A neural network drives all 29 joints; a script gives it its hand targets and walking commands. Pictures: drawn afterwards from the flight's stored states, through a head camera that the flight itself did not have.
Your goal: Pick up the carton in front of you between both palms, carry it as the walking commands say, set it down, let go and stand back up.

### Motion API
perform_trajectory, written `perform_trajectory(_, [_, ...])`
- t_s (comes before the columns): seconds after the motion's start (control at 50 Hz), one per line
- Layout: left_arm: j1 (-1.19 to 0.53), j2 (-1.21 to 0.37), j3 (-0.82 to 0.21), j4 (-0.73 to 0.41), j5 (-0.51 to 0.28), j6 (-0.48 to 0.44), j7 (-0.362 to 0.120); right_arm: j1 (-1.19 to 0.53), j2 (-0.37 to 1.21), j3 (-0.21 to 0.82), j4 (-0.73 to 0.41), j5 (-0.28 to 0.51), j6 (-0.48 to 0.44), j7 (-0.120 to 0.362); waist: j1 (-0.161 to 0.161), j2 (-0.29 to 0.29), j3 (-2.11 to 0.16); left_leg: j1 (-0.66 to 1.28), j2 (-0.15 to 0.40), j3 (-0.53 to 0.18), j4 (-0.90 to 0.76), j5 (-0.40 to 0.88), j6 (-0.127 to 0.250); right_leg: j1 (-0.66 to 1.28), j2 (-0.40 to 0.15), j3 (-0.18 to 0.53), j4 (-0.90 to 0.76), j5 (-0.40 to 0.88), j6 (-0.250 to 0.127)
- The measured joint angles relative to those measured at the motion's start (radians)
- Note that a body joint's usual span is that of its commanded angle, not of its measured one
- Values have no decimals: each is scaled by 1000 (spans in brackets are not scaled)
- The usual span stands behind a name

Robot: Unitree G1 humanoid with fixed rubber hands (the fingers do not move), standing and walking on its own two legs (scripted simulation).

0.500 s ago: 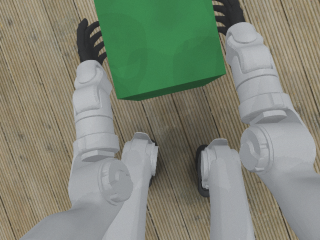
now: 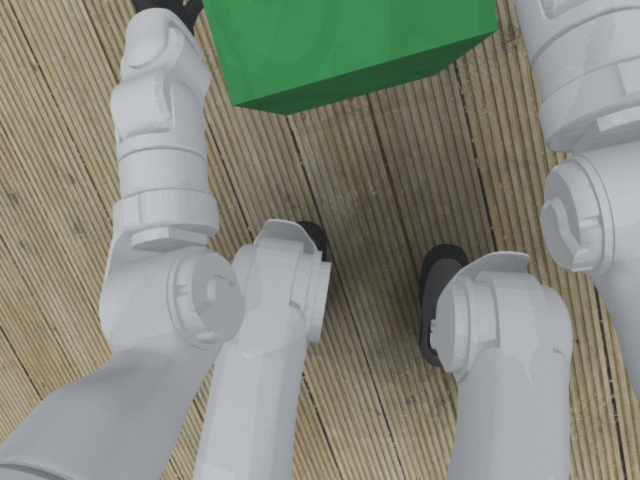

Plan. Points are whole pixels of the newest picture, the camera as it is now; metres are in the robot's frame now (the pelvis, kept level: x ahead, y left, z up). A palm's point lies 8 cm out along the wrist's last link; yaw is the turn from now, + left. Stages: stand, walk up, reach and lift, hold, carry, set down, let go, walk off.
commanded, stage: set down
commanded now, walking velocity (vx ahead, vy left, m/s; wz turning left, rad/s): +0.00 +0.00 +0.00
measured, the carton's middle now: out of the picture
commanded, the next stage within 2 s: none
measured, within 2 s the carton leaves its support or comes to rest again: rests again in 0.66 s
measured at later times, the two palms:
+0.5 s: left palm (175, 31) +0.49 +0.21 -0.17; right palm out of the picture +0.58 -0.09 -0.19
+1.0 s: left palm (171, 38) +0.49 +0.22 -0.18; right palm out of the picture +0.58 -0.08 -0.20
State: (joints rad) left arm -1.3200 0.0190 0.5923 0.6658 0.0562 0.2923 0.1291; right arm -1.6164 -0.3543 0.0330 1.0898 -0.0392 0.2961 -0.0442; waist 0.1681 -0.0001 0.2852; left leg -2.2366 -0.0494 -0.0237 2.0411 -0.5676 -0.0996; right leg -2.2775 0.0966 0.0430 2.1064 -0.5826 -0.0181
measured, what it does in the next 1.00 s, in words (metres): stands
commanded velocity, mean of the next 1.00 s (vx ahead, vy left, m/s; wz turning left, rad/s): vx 0.00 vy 0.00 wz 0.00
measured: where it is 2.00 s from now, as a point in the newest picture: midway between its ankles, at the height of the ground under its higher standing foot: (368, 311)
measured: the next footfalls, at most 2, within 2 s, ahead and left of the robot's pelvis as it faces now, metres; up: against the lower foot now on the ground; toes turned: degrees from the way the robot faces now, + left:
none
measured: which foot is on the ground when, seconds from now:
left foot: down 0.00-1.00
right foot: down 0.00-1.00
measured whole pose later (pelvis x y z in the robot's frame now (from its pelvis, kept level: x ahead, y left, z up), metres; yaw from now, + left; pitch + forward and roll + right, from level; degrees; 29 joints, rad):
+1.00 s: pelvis -0.01 +0.00 -0.03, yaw +1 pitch +36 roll +7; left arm -1.36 0.08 0.66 0.88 0.13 0.21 0.02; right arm -1.66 -0.33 -0.13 1.22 -0.19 0.21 0.04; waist 0.15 0.03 0.39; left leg -2.21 -0.08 -0.01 2.14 -0.58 -0.11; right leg -2.25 0.08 0.05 2.23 -0.62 -0.03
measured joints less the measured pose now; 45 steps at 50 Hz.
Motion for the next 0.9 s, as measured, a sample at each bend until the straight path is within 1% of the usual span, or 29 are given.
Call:
perform_trajectory(0.06, [3,-1,2,6,-21,-19,6,-7,-3,12,11,16,-14,-3,1,8,-1,-6,-7,5,24,-14,1,-3,-6,4,27,-20,2])
perform_trajectory(0.14, [22,-3,7,33,-20,-34,-3,-2,14,-23,40,-13,-19,1,-8,6,-22,-18,-16,6,44,-24,4,-9,-12,5,48,-37,5])
perform_trajectory(0.2, [28,-2,-8,58,-14,-34,-8,19,12,-45,56,-30,-26,12,-10,2,-34,-29,-21,2,56,-24,5,-15,-16,3,57,-40,7])
perform_trajectory(0.3, [23,7,-45,89,-20,-40,-3,47,-4,-38,62,-7,-49,16,-2,12,-19,-29,-22,3,71,-17,8,-13,-13,4,69,-31,12])
perform_trajectory(0.38, [-2,2,-25,111,-23,-50,-2,35,-17,-29,84,1,-64,20,0,23,4,-18,-26,11,78,-6,7,-6,-14,11,83,-23,12])
perform_trajectory(0.46, [-21,1,10,138,11,-50,-23,16,-16,-41,112,-26,-63,24,0,11,22,-7,-24,9,80,-2,-2,-3,-11,9,90,-15,3])
perform_trajectory(0.52, [-23,7,22,152,37,-55,-44,0,-14,-53,126,-36,-60,37,3,4,32,-1,-22,4,79,-4,-8,-2,-9,3,91,-13,-5])
perform_trajectory(0.64, [-25,37,42,163,47,-58,-59,-33,7,-66,149,-44,-65,60,-10,-5,50,8,-22,-2,78,-12,-20,2,-10,-5,94,-18,-18])
perform_trajectory(0.74, [-25,57,52,180,51,-70,-73,-41,25,-91,144,-63,-82,68,-16,5,67,15,-25,-6,82,-17,-22,10,-14,-9,99,-26,-22])
perform_trajectory(0.82, [-25,61,56,184,44,-72,-91,-36,29,-121,134,-90,-91,69,-19,18,76,18,-29,-2,88,-18,-20,16,-18,-5,106,-31,-20])
perform_trajectory(0.9, [-31,62,60,197,56,-80,-102,-34,30,-150,128,-120,-92,75,-21,26,86,22,-32,3,94,-16,-17,22,-20,0,114,-33,-16])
